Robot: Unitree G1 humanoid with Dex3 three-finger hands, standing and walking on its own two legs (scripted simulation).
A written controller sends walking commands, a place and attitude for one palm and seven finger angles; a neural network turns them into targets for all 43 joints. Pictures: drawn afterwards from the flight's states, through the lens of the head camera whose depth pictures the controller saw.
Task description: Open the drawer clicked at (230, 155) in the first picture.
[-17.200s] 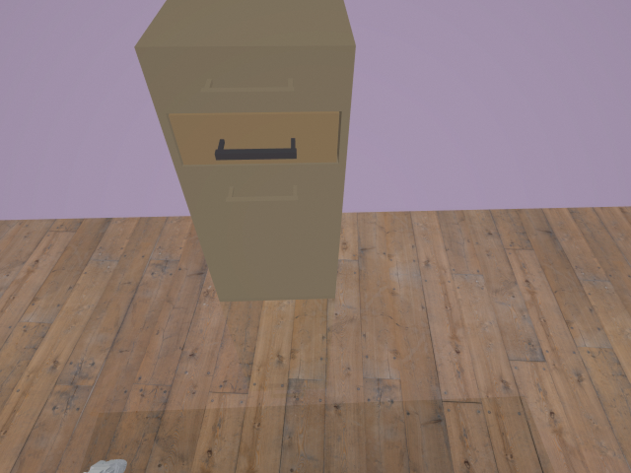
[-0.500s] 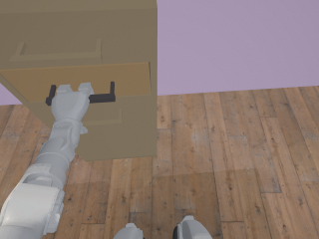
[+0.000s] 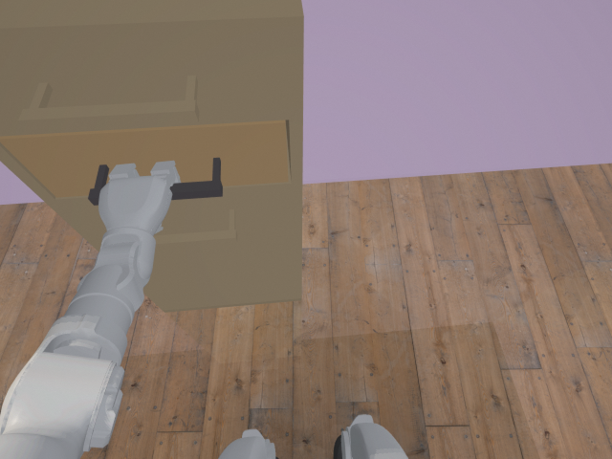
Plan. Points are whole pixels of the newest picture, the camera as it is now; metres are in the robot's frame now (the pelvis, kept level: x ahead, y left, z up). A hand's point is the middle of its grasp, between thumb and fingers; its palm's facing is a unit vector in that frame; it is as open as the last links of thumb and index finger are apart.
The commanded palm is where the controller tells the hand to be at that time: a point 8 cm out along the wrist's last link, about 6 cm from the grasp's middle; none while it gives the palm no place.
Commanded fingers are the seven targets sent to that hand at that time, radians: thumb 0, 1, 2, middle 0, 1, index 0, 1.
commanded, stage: pull the drawer open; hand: left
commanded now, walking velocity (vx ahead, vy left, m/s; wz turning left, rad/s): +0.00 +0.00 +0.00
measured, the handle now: (159, 181) +0.51 +0.21 +0.00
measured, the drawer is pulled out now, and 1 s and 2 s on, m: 0.00 0.10 0.22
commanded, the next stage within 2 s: none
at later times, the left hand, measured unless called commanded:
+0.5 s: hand (151, 240) +0.42 +0.21 -0.02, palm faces -0.04 -0.06 -1.00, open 5.3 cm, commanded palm +0.38 +0.21 +0.03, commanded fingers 0.00 0.90 0.90 -0.40 -1.35 -0.40 -1.35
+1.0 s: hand (146, 289) +0.34 +0.21 -0.02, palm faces -0.03 -0.09 -1.00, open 5.3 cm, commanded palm +0.31 +0.21 +0.03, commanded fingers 0.00 0.90 0.90 -0.40 -1.35 -0.40 -1.35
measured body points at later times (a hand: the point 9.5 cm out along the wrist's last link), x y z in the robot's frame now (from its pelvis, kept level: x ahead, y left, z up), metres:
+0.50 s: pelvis +0.03 +0.01 +0.02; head +0.12 +0.00 +0.46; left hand +0.41 +0.22 +0.03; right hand +0.10 -0.26 -0.12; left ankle -0.02 +0.08 -0.68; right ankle +0.03 -0.11 -0.68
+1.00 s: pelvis +0.03 +0.00 +0.02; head +0.11 -0.01 +0.47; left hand +0.34 +0.21 +0.03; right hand +0.17 -0.25 -0.10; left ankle -0.02 +0.08 -0.68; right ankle +0.03 -0.11 -0.68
